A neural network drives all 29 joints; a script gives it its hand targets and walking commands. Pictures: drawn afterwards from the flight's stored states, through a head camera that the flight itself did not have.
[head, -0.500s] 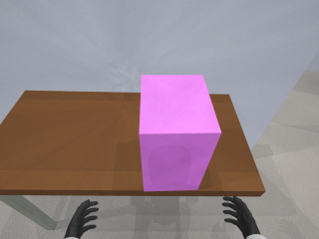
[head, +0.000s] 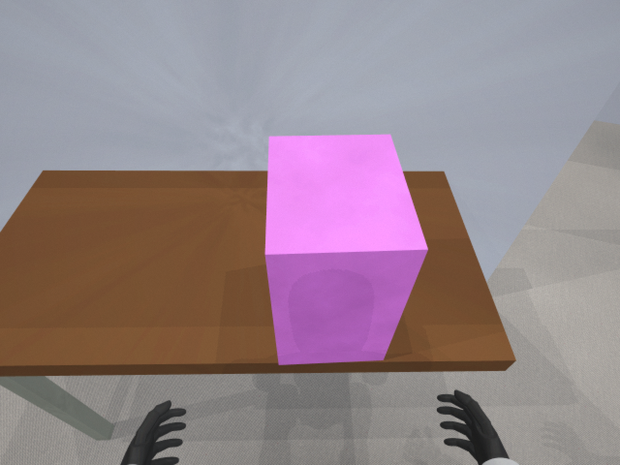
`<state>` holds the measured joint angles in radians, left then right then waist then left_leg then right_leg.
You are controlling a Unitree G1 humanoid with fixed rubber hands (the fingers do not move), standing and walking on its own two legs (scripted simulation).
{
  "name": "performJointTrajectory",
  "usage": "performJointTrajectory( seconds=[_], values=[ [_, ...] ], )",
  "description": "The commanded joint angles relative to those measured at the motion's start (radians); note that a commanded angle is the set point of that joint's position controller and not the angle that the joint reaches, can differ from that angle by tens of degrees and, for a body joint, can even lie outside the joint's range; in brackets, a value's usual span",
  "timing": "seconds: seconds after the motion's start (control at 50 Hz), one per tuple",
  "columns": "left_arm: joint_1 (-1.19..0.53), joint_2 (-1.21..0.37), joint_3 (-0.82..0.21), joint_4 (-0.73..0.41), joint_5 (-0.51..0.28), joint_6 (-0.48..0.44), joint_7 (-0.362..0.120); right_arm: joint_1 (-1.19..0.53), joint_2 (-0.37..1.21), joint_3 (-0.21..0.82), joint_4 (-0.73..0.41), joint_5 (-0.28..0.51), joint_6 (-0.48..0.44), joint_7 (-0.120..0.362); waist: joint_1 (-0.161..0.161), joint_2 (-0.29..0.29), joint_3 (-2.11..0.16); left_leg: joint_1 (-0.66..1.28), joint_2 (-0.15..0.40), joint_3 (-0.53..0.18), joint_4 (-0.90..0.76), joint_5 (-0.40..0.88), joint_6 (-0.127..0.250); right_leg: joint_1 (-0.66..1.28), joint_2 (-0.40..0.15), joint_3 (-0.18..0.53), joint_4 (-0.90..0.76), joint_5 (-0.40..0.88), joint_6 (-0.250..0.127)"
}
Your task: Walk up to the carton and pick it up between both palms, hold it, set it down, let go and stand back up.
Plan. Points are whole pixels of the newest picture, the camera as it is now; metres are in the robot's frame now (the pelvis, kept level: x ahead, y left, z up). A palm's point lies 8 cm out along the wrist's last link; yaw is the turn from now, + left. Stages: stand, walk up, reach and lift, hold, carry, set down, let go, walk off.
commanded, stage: let go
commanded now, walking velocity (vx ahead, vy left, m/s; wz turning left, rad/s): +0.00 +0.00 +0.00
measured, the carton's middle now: (330, 257) +0.41 -0.02 +0.01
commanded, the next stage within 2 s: stand in 0.38 s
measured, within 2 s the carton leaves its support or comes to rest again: neither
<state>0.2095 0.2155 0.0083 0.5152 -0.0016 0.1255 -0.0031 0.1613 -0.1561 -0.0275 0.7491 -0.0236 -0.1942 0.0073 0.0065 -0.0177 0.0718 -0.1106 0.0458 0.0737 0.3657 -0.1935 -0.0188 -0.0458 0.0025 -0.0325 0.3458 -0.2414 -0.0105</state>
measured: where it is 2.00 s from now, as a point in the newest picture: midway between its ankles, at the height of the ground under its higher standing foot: outside the picture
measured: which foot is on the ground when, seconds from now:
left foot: down 0.00-1.00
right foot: down 0.00-1.00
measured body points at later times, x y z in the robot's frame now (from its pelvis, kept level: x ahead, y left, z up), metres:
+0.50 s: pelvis +0.00 +0.00 +0.00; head -0.01 +0.01 +0.45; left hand +0.14 +0.24 -0.10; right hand +0.14 -0.24 -0.10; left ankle +0.01 +0.13 -0.75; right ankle -0.03 -0.11 -0.75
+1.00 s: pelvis -0.05 +0.02 -0.01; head -0.06 +0.03 +0.44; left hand +0.00 +0.28 -0.14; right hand +0.01 -0.23 -0.13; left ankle +0.01 +0.13 -0.75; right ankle -0.03 -0.11 -0.75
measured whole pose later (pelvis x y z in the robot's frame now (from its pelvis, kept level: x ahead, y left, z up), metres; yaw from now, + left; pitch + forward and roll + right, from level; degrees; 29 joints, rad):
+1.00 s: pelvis -0.05 +0.02 -0.01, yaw +2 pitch -3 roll -1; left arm 0.41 0.25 0.00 0.74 0.02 -0.02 0.00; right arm 0.39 -0.23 -0.01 0.80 -0.01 -0.03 0.01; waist 0.00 0.00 0.01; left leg -0.26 0.02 0.05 0.49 -0.18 0.02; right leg -0.18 -0.03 -0.06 0.47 -0.24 0.02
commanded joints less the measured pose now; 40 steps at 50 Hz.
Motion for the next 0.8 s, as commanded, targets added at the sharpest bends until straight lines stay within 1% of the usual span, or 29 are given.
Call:
performJointTrajectory(
  seconds=[0.0, 0.02, 0.06, 0.12, 0.14, 0.16, 0.18, 0.22, 0.26, 0.28, 0.32, 0.34, 0.36, 0.38, 0.4, 0.42, 0.44, 0.46, 0.48, 0.5, 0.52, 0.54, 0.56, 0.6, 0.64, 0.66, 0.68, 0.76, 0.78],
  values=[
    [-0.076, 0.079, 0.036, -0.111, 0.009, -0.031, 0.003, -0.070, -0.112, -0.018, -0.109, 0.008, -0.032, -0.003, 0.002, 0.008, -0.097, 0.218, -0.042, -0.009, 0.019, 0.245, -0.006, -0.213, 0.005, -0.009, -0.086, 0.166, 0.017],
    [-0.071, 0.076, 0.036, -0.108, 0.014, -0.029, 0.002, -0.066, -0.113, -0.016, -0.103, 0.011, -0.031, -0.003, -0.001, 0.019, -0.094, 0.224, -0.043, -0.010, 0.019, 0.250, -0.010, -0.211, 0.006, -0.011, -0.084, 0.171, 0.015],
    [-0.066, 0.071, 0.036, -0.088, 0.011, -0.022, -0.006, -0.065, -0.120, -0.016, -0.108, 0.000, -0.028, -0.006, -0.007, -0.006, -0.097, 0.231, -0.044, -0.009, 0.016, 0.237, -0.008, -0.214, 0.007, -0.013, -0.087, 0.168, 0.019],
    [-0.079, 0.086, 0.049, -0.121, 0.020, -0.026, 0.003, -0.072, -0.128, -0.024, -0.120, 0.007, -0.034, -0.002, 0.004, 0.008, -0.105, 0.205, -0.046, -0.004, 0.020, 0.241, -0.008, -0.201, 0.006, -0.011, -0.072, 0.180, 0.018],
    [-0.078, 0.085, 0.047, -0.119, 0.017, -0.030, 0.005, -0.070, -0.127, -0.023, -0.118, 0.009, -0.039, -0.001, 0.004, -0.005, -0.117, 0.206, -0.046, -0.004, 0.022, 0.243, -0.007, -0.195, 0.008, -0.012, -0.066, 0.193, 0.020],
    [-0.076, 0.080, 0.044, -0.124, 0.019, -0.030, 0.007, -0.063, -0.132, -0.024, -0.110, 0.010, -0.041, 0.001, -0.003, 0.011, -0.119, 0.210, -0.043, -0.008, 0.023, 0.244, -0.012, -0.191, 0.007, -0.013, -0.064, 0.197, 0.019],
    [-0.067, 0.079, 0.047, -0.105, 0.023, -0.026, 0.006, -0.063, -0.136, -0.015, -0.110, 0.014, -0.041, 0.002, 0.007, 0.002, -0.106, 0.206, -0.045, -0.004, 0.026, 0.246, -0.010, -0.191, 0.009, -0.010, -0.065, 0.203, 0.019],
    [-0.078, 0.074, 0.040, -0.117, 0.014, -0.027, 0.002, -0.071, -0.137, -0.019, -0.121, 0.011, -0.045, 0.002, 0.003, -0.001, -0.111, 0.209, -0.047, -0.007, 0.023, 0.231, -0.011, -0.207, 0.009, -0.014, -0.064, 0.199, 0.021],
    [-0.087, 0.074, 0.041, -0.132, 0.018, -0.024, 0.006, -0.077, -0.141, -0.020, -0.121, 0.019, -0.043, 0.002, 0.008, 0.014, -0.095, 0.199, -0.049, -0.004, 0.021, 0.218, -0.013, -0.218, 0.005, -0.007, -0.069, 0.171, 0.015],
    [-0.087, 0.077, 0.044, -0.128, 0.020, -0.019, 0.008, -0.077, -0.145, -0.018, -0.129, 0.021, -0.042, 0.004, 0.010, 0.006, -0.092, 0.198, -0.046, -0.006, 0.021, 0.213, -0.010, -0.219, 0.008, -0.006, -0.068, 0.164, 0.016],
    [-0.089, 0.073, 0.036, -0.150, 0.020, -0.019, 0.011, -0.062, -0.144, -0.021, -0.115, 0.018, -0.040, 0.005, -0.001, 0.030, -0.095, 0.209, -0.046, -0.007, 0.028, 0.227, -0.018, -0.229, 0.008, -0.007, -0.063, 0.173, 0.015],
    [-0.076, 0.066, 0.035, -0.142, 0.021, -0.019, 0.011, -0.053, -0.148, -0.020, -0.110, 0.021, -0.039, 0.007, 0.001, 0.024, -0.106, 0.214, -0.046, -0.005, 0.030, 0.238, -0.019, -0.225, 0.010, -0.008, -0.065, 0.179, 0.012],
    [-0.077, 0.071, 0.037, -0.151, 0.018, -0.022, 0.011, -0.052, -0.149, -0.025, -0.108, 0.020, -0.037, 0.007, 0.003, 0.033, -0.104, 0.211, -0.044, -0.008, 0.029, 0.233, -0.021, -0.229, 0.013, -0.009, -0.063, 0.164, 0.009],
    [0.061, 0.120, 0.068, -0.026, 0.023, -0.103, 0.016, 0.053, -0.207, -0.034, -0.055, 0.012, 0.046, -0.023, 0.022, 0.071, -0.186, 0.029, 0.055, -0.086, 0.102, 0.370, 0.036, -0.123, -0.060, 0.046, 0.027, 0.217, 0.009],
    [0.105, 0.135, 0.068, -0.011, 0.020, -0.130, 0.011, 0.064, -0.202, -0.031, -0.072, 0.012, 0.080, -0.028, 0.014, 0.048, -0.184, -0.011, 0.068, -0.084, 0.092, 0.301, 0.050, -0.082, -0.088, 0.073, 0.021, 0.210, 0.003],
    [0.078, 0.137, 0.070, -0.011, 0.020, -0.151, 0.007, 0.058, -0.197, -0.032, -0.081, 0.010, 0.095, -0.029, 0.008, 0.027, -0.193, -0.004, 0.073, -0.088, 0.088, 0.328, 0.055, -0.059, -0.097, 0.086, 0.031, 0.289, 0.001],
    [0.065, 0.129, 0.068, -0.008, 0.022, -0.167, 0.004, 0.062, -0.195, -0.035, -0.083, 0.010, 0.103, -0.026, 0.001, 0.004, -0.220, -0.004, 0.075, -0.092, 0.092, 0.343, 0.059, -0.052, -0.096, 0.083, 0.045, 0.326, -0.004],
    [0.056, 0.119, 0.068, -0.007, 0.024, -0.175, 0.001, 0.057, -0.193, -0.033, -0.081, 0.011, 0.109, -0.025, 0.002, 0.010, -0.210, -0.008, 0.075, -0.085, 0.090, 0.319, 0.053, -0.066, -0.097, 0.079, 0.041, 0.313, 0.000],
    [0.054, 0.113, 0.062, 0.002, 0.024, -0.180, 0.001, 0.064, -0.192, -0.031, -0.083, 0.011, 0.114, -0.024, -0.008, 0.016, -0.178, -0.017, 0.074, -0.084, 0.093, 0.307, 0.051, -0.082, -0.095, 0.077, 0.035, 0.315, -0.001],
    [0.058, 0.115, 0.064, 0.006, 0.022, -0.180, -0.001, 0.072, -0.191, -0.031, -0.085, 0.006, 0.120, -0.021, -0.010, 0.008, -0.162, -0.034, 0.074, -0.090, 0.091, 0.285, 0.048, -0.089, -0.096, 0.074, 0.034, 0.305, -0.002],
    [0.065, 0.117, 0.061, 0.013, 0.022, -0.179, 0.000, 0.081, -0.186, -0.032, -0.077, 0.008, 0.123, -0.019, -0.010, 0.024, -0.137, -0.047, 0.070, -0.094, 0.083, 0.260, 0.049, -0.105, -0.098, 0.076, 0.031, 0.272, -0.005],
    [0.070, 0.122, 0.059, 0.015, 0.019, -0.179, 0.000, 0.089, -0.190, -0.032, -0.079, 0.008, 0.124, -0.018, -0.010, 0.012, -0.114, -0.049, 0.075, -0.101, 0.076, 0.252, 0.051, -0.125, -0.097, 0.075, 0.024, 0.236, -0.006],
    [0.077, 0.123, 0.059, 0.024, 0.021, -0.180, -0.001, 0.094, -0.196, -0.035, -0.073, 0.006, 0.125, -0.017, -0.009, 0.022, -0.111, -0.061, 0.074, -0.103, 0.072, 0.238, 0.049, -0.118, -0.097, 0.074, 0.016, 0.217, -0.004],
    [0.089, 0.134, 0.058, 0.038, 0.024, -0.182, 0.001, 0.105, -0.197, -0.033, -0.067, 0.009, 0.128, -0.014, -0.011, -0.004, -0.076, -0.077, 0.070, -0.102, 0.066, 0.209, 0.049, -0.128, -0.098, 0.076, 0.015, 0.205, -0.002],
    [0.111, 0.127, 0.052, 0.050, 0.021, -0.179, 0.001, 0.126, -0.209, -0.034, -0.065, 0.011, 0.132, -0.012, -0.010, 0.043, -0.036, -0.108, 0.068, -0.107, 0.045, 0.139, 0.047, -0.161, -0.097, 0.075, 0.002, 0.103, 0.001],
    [0.118, 0.132, 0.051, 0.057, 0.023, -0.179, 0.001, 0.129, -0.212, -0.032, -0.068, 0.009, 0.133, -0.012, -0.008, 0.037, -0.041, -0.105, 0.068, -0.113, 0.041, 0.129, 0.049, -0.152, -0.098, 0.077, 0.003, 0.093, 0.001],
    [0.117, 0.140, 0.048, 0.063, 0.023, -0.181, 0.002, 0.133, -0.210, -0.030, -0.064, 0.011, 0.133, -0.010, -0.011, 0.049, -0.035, -0.115, 0.066, -0.117, 0.041, 0.119, 0.049, -0.159, -0.096, 0.072, 0.004, 0.077, 0.003],
    [0.143, 0.152, 0.045, 0.086, 0.020, -0.180, 0.006, 0.172, -0.213, -0.027, -0.051, 0.009, 0.133, -0.008, -0.009, 0.009, -0.033, -0.117, 0.067, -0.139, 0.024, 0.065, 0.051, -0.161, -0.100, 0.069, 0.003, 0.004, 0.004],
    [0.155, 0.147, 0.040, 0.092, 0.019, -0.181, 0.006, 0.177, -0.221, -0.025, -0.041, 0.008, 0.133, -0.008, -0.004, 0.021, -0.037, -0.113, 0.065, -0.140, 0.024, 0.058, 0.051, -0.165, -0.098, 0.073, 0.000, 0.002, 0.005]
  ],
)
